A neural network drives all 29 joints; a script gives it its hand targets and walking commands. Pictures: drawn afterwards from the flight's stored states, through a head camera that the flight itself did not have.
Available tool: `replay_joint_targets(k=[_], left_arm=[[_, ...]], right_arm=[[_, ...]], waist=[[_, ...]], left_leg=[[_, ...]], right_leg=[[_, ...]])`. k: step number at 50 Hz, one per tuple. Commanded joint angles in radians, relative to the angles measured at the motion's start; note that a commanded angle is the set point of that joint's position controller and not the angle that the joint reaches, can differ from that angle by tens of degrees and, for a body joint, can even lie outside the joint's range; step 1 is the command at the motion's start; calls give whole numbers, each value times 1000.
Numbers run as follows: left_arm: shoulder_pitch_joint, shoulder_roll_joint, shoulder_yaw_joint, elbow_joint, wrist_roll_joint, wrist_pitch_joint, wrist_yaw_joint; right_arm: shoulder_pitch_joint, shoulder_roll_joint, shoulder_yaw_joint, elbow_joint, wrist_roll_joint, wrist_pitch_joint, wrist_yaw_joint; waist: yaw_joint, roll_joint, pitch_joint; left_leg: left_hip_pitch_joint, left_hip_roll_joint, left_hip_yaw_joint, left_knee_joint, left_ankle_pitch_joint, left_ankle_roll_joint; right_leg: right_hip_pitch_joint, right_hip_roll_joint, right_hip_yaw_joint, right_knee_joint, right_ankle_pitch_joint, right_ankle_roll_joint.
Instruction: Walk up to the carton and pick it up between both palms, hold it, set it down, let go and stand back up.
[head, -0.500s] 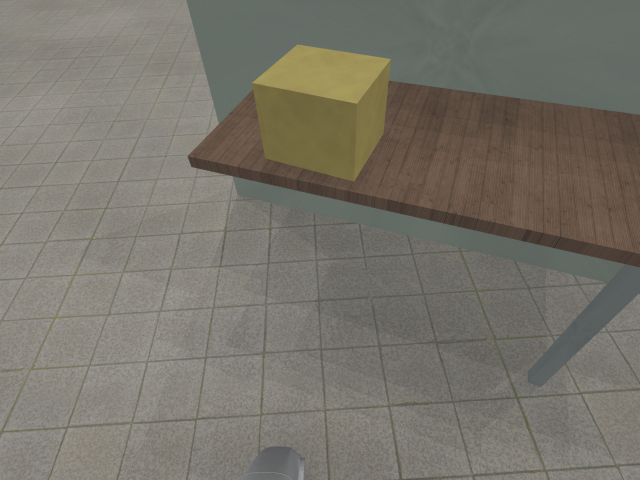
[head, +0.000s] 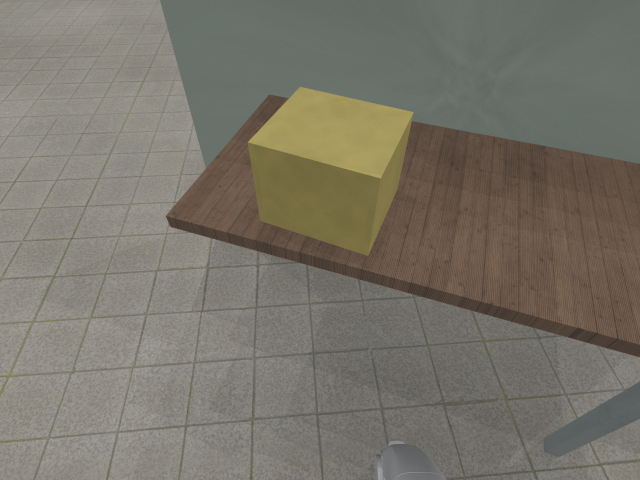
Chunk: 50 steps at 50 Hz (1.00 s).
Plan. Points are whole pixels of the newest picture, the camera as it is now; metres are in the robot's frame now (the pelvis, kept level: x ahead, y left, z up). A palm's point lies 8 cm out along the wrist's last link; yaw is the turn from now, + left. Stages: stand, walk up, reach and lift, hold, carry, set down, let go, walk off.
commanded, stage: walk up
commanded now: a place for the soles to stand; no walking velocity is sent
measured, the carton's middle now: (333, 169) +0.67 -0.03 -0.01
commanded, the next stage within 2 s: none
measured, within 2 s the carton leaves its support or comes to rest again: neither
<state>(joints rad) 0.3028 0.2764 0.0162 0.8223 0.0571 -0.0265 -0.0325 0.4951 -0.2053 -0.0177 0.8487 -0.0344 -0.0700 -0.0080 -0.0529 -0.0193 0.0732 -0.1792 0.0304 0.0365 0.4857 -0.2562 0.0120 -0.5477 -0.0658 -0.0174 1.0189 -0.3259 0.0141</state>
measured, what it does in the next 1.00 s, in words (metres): walks ahead: right foot, then left foot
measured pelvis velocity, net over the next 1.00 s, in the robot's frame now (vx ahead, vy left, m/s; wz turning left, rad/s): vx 0.11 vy -0.03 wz -0.04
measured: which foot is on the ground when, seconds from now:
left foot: down 0.00-0.16, up 0.18-0.50, down 0.52-1.00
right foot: up 0.00-0.12, down 0.14-0.56, up 0.58-0.72, down 0.74-1.00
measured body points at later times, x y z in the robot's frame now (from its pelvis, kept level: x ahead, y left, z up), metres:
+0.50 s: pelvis +0.12 -0.04 -0.02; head +0.14 -0.05 +0.43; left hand +0.17 +0.21 -0.15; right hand +0.21 -0.30 -0.16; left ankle +0.15 +0.08 -0.73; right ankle +0.19 -0.17 -0.74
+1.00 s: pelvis +0.11 -0.03 +0.00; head +0.09 -0.04 +0.45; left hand +0.17 +0.21 -0.14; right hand +0.17 -0.26 -0.15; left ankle +0.15 +0.09 -0.74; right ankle +0.10 -0.14 -0.74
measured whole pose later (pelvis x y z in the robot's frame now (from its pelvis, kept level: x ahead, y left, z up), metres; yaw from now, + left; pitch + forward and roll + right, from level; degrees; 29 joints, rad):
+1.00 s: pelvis +0.11 -0.03 +0.00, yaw -2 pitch -3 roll +1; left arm 0.27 0.21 -0.04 0.94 0.00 -0.01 0.00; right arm 0.23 -0.21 0.05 0.94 -0.01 0.01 0.00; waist 0.00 0.02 0.01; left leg -0.23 0.02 0.09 0.50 -0.22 0.01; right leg -0.19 0.00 0.01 0.53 -0.29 0.00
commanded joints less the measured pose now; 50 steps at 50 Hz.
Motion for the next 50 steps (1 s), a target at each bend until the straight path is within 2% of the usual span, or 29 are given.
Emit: replay_joint_targets(k=[1,3,4,5,7,8,9,10,11,12,14,15,17,22,25,26,27,28,29,30,32,34,36,37,39,41,42,47,50], left_arm=[[25,-7,-2,-66,0,-6,-16],[-3,-4,-1,-59,-4,-15,-11],[5,-14,-5,-60,-3,-21,-3],[42,-20,-3,-51,-7,-29,7],[165,51,21,-3,-4,-37,30],[204,106,31,0,-5,-41,42],[225,148,38,-17,-7,-35,50],[189,154,40,-25,-39,-14,58],[114,159,40,-38,-62,2,68],[63,140,34,-47,-71,9,71],[59,117,20,-44,-63,4,72],[35,97,8,-41,-60,-1,73],[17,66,1,-38,-52,-7,69],[-105,121,19,-64,-34,10,73],[-140,137,17,-60,-42,29,62],[-116,123,9,-62,-47,33,56],[-71,69,-7,-48,-57,37,54],[-49,38,-10,-35,-54,48,60],[-47,33,-11,-38,-47,55,66],[-51,39,-5,-36,-37,55,69],[-33,60,0,-32,-48,48,63],[-13,38,-8,-15,-45,35,62],[6,41,-13,-13,-40,12,61],[-6,72,-7,-13,-34,6,59],[-45,103,-2,-1,-42,7,55],[-68,77,-15,11,-53,13,40],[-54,66,-19,19,-50,12,39],[-37,65,-32,60,-59,5,38],[-33,74,-31,86,-60,-1,40]], right_arm=[[0,-148,-35,-44,-7,-28,1],[-20,-153,-29,-35,-8,-20,3],[-26,-154,-27,-38,-7,-12,2],[-21,-158,-23,-31,-6,-3,4],[25,-139,-5,-15,-8,12,11],[86,-105,13,-8,4,19,10],[141,-64,33,-18,12,31,7],[166,-72,23,-1,13,63,-8],[118,-104,18,-12,9,79,-15],[41,-125,17,-29,3,84,-18],[6,-129,11,-26,-1,87,-18],[5,-130,10,-11,-1,88,-18],[9,-96,9,9,1,89,-17],[-74,-95,-7,-12,10,92,-20],[-139,-132,-29,-34,4,83,-18],[-153,-163,-37,-54,5,78,-17],[-185,-190,-43,-53,14,77,-16],[-247,-197,-42,-56,33,81,-17],[-296,-221,-43,-62,41,81,-16],[-330,-217,-41,-65,39,84,-16],[-358,-207,-32,-79,30,94,-16],[-326,-188,-21,-68,19,91,-12],[-315,-138,-1,-56,24,92,1],[-283,-117,6,-48,27,87,4],[-229,-79,30,-35,19,73,5],[-263,-107,27,-23,22,69,1],[-299,-131,24,-18,21,70,4],[-279,-134,29,35,24,64,4],[-257,-130,31,70,31,56,5]], waist=[[41,152,28],[34,169,30],[41,161,53],[61,156,22],[101,16,-46],[114,-82,-102],[101,-185,-174],[85,-129,-126],[82,-149,-83],[83,-156,-26],[74,-151,21],[58,-90,29],[51,-99,-10],[16,-123,-98],[7,-77,-64],[15,-16,-85],[39,120,-89],[59,172,-49],[66,205,-26],[67,205,-10],[80,214,-5],[80,179,-95],[76,137,-182],[56,79,-204],[22,24,-210],[38,-52,-146],[53,-11,-137],[49,-57,23],[47,-2,50]], left_leg=[[-61,195,-182,-214,-83,177],[-132,181,-135,-168,25,161],[-152,174,-106,-106,160,151],[-189,150,-83,-29,176,126],[-226,76,-57,181,110,69],[-236,26,-41,317,-10,26],[-276,-30,-14,503,-327,-15],[-243,-16,-61,589,-427,-11],[-311,10,-57,636,-409,-20],[-328,17,-63,636,-392,-20],[-297,28,-78,568,-385,-20],[-253,43,-97,521,-361,-22],[-191,35,-79,465,-317,-23],[-54,11,-10,305,-84,-13],[34,8,-17,119,143,19],[37,78,-115,88,246,48],[-8,172,-230,-14,235,86],[-156,256,-306,-94,257,160],[-267,287,-330,-116,239,215],[-321,281,-299,-125,203,221],[-247,224,-214,-95,276,201],[-118,211,-193,-16,406,171],[-61,136,-139,50,224,102],[-60,108,-121,74,172,74],[-36,62,-95,22,110,36],[69,80,-91,-13,143,40],[65,85,-101,-17,121,45],[-18,82,-84,-75,-9,37],[-17,78,-77,-115,-43,28]], right_leg=[[24,-24,1,-213,159,10],[156,8,-41,-316,227,7],[197,23,-50,-374,280,3],[312,35,-62,-445,368,-5],[510,40,-35,-516,434,-10],[575,-64,69,-528,493,-31],[586,-256,349,-608,404,-88],[467,-345,476,-669,217,-169],[436,-347,509,-727,29,-235],[355,-309,465,-761,-27,-236],[274,-299,397,-751,66,-211],[245,-291,361,-733,112,-216],[234,-235,271,-699,253,-193],[194,-222,168,-579,481,-200],[103,-176,126,-507,381,-139],[88,-133,96,-437,313,-98],[118,-34,21,-327,161,-55],[221,71,-26,-234,-62,-25],[280,59,2,-178,-132,-28],[309,56,-9,-163,-133,-32],[271,76,4,-184,-115,-45],[270,65,10,-332,-37,-49],[358,2,70,-507,193,-63],[399,-45,129,-524,295,-83],[398,-103,198,-542,346,-111],[237,-67,167,-578,215,-90],[239,-49,148,-603,167,-71],[198,-52,182,-678,20,-64],[181,-51,190,-703,-41,-62]])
